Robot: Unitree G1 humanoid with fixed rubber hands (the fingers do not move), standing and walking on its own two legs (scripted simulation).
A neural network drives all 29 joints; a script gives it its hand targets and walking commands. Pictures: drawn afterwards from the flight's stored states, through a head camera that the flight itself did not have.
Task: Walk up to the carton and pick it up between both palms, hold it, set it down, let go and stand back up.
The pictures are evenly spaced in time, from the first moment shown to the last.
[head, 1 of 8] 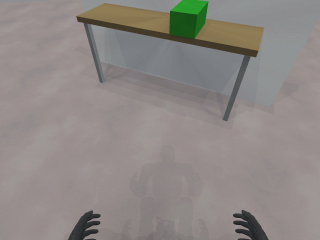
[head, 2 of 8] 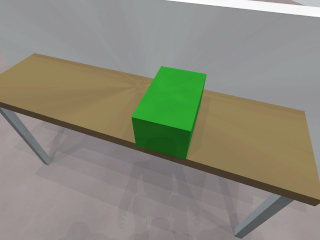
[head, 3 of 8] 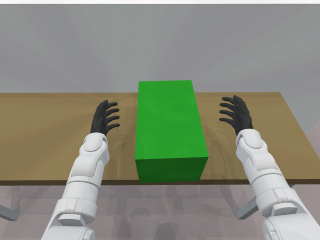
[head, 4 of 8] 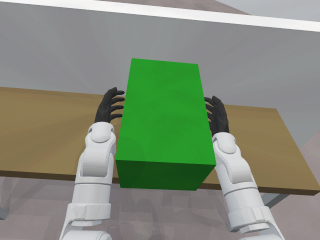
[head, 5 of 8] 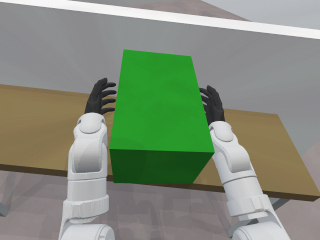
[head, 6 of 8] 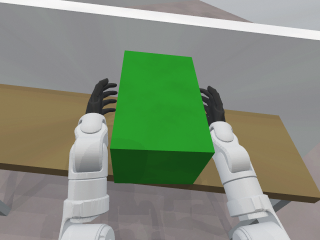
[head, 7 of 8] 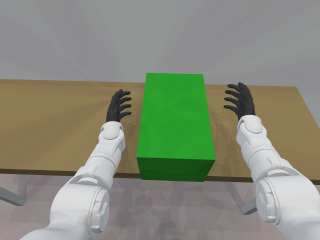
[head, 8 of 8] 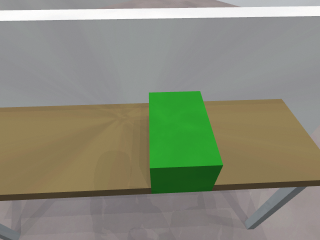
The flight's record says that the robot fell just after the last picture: no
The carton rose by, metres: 0.18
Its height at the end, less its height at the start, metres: +0.00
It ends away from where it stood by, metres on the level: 0.01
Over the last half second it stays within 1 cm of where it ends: yes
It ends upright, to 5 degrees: yes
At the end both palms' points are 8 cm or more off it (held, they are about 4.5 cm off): yes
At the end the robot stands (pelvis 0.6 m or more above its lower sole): yes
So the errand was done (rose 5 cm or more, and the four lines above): yes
